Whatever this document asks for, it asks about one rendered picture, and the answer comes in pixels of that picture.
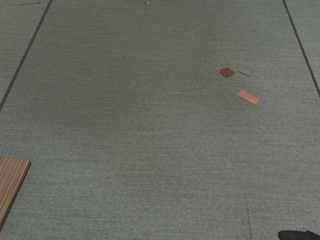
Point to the robot right hand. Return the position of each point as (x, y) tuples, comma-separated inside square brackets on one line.
[(297, 235)]

